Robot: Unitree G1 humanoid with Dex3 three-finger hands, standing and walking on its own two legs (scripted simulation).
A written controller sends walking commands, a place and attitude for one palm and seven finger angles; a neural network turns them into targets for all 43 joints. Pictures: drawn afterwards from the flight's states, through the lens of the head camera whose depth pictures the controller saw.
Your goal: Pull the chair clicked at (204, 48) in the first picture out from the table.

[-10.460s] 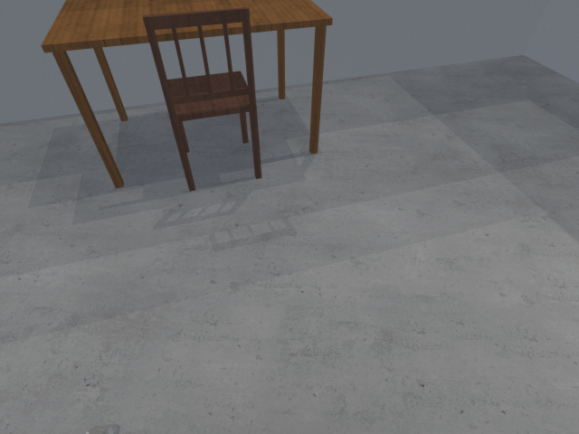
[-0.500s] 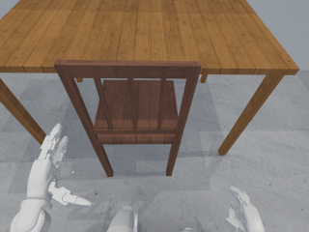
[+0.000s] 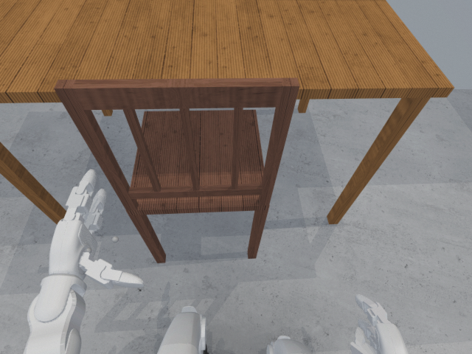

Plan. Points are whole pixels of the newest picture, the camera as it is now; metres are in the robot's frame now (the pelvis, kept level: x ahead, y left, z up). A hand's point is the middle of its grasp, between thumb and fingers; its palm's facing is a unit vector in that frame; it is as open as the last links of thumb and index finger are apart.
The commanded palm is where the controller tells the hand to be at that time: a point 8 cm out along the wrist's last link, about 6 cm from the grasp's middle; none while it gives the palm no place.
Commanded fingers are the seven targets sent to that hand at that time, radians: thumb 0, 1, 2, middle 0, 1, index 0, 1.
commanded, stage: aim the fingers beside a spindle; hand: left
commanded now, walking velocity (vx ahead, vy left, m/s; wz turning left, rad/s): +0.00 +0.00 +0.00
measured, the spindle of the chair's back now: (191, 153) +0.51 +0.12 -0.01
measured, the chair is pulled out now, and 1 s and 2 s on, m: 0.00 0.00 0.00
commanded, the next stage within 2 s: none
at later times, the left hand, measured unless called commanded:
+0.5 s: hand (134, 220) +0.33 +0.19 +0.01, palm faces +0.08 -1.00 -0.04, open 16.9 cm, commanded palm +0.31 +0.24 +0.02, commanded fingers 0.00 -0.50 0.30 -0.06 -0.08 -0.06 -0.08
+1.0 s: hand (152, 209) +0.36 +0.17 +0.01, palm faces +0.07 -1.00 -0.06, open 16.9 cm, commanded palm +0.33 +0.22 +0.00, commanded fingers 0.00 -0.50 0.30 -0.06 -0.08 -0.06 -0.08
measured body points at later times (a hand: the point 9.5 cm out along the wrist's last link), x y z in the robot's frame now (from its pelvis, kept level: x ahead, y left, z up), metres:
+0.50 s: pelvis -0.01 +0.01 -0.01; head +0.08 +0.02 +0.43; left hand +0.32 +0.25 +0.02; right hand +0.15 -0.24 -0.11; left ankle +0.09 +0.12 -0.64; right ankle -0.02 -0.12 -0.64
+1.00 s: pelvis +0.00 +0.00 -0.02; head +0.09 +0.01 +0.42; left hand +0.35 +0.22 +0.01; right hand +0.12 -0.25 -0.13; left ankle +0.09 +0.12 -0.64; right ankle -0.02 -0.12 -0.64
